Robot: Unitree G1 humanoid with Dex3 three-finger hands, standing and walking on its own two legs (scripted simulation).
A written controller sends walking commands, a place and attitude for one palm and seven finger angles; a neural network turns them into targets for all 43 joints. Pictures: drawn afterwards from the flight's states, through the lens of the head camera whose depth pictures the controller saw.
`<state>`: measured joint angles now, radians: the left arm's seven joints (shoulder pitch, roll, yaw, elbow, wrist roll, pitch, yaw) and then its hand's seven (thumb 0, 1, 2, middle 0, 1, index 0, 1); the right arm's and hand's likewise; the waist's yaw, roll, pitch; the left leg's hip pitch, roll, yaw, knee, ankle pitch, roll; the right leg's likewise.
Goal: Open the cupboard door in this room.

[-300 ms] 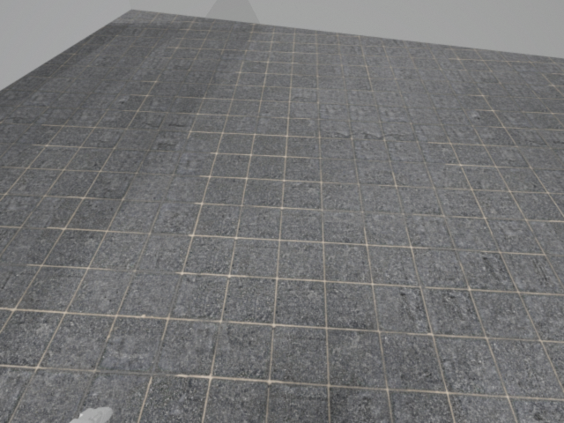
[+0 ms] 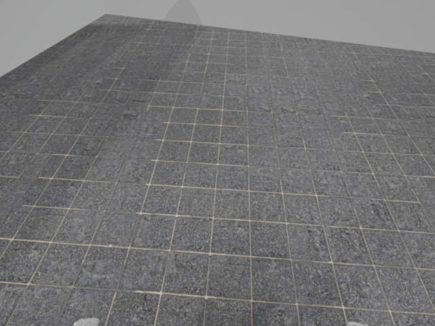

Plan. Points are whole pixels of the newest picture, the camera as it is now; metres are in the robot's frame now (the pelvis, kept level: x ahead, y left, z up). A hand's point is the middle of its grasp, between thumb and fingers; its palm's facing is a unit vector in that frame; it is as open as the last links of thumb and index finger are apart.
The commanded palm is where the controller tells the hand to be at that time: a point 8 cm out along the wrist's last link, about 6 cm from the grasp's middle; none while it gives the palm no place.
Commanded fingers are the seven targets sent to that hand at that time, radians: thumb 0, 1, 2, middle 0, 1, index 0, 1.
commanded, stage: stand and wait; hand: left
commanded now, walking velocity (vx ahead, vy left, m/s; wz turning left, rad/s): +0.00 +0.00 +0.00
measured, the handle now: out of the picture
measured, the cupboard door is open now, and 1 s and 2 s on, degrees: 0 0 0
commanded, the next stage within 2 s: turn or walk to find it in 0.60 s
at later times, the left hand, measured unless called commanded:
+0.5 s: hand out of the picture +0.05 +0.24 -0.15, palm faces -0.02 -0.94 -0.34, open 7.4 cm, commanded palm none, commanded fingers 0.00 0.90 0.90 -0.20 -0.30 -0.20 -0.30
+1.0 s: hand out of the picture +0.01 +0.22 -0.19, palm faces +0.07 -0.97 -0.25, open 7.4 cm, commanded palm none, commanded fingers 0.00 0.90 0.90 -0.20 -0.30 -0.20 -0.30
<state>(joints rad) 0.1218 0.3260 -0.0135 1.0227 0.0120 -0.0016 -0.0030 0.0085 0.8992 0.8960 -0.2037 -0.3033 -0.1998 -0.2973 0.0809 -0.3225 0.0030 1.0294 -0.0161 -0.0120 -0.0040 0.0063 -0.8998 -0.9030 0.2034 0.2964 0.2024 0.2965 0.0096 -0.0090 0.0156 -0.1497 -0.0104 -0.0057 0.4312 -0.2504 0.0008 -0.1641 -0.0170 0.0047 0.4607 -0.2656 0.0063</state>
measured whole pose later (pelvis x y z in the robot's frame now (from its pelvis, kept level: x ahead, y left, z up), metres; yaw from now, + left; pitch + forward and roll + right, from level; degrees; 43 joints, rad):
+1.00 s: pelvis -0.03 +0.01 -0.01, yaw +5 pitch -1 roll +0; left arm 0.19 0.26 0.01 0.98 0.01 0.05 0.02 0.01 0.90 0.90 -0.20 -0.30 -0.20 -0.30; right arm 0.21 -0.22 -0.01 1.01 -0.02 0.04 0.01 0.01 -0.90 -0.90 0.20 0.30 0.20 0.30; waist -0.01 -0.04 0.05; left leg -0.33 -0.06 -0.08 0.61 -0.27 0.01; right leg -0.32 -0.06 -0.06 0.66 -0.36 0.02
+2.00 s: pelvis -0.08 -0.04 -0.01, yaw +32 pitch -1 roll +1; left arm 0.21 0.22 0.05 0.91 0.01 0.03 0.01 0.01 0.90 0.90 -0.20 -0.30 -0.19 -0.30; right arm 0.18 -0.20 -0.04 0.94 -0.02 0.05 0.00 0.00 -0.90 -0.90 0.20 0.30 0.20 0.30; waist 0.00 0.01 0.06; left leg -0.27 -0.02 -0.06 0.55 -0.27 -0.02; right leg -0.30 -0.05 -0.05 0.66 -0.36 0.06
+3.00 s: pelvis -0.11 -0.10 +0.00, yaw +51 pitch -2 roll +2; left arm 0.26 0.15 0.01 1.01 0.02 0.00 0.03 0.01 0.92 0.90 -0.20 -0.30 -0.20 -0.30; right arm 0.22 -0.20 -0.05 1.04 -0.01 0.06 -0.01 0.01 -0.90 -0.90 0.20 0.30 0.20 0.30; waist 0.01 0.03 0.03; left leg -0.33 0.01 -0.01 0.82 -0.41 -0.01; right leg -0.21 -0.03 -0.08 0.49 -0.25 -0.04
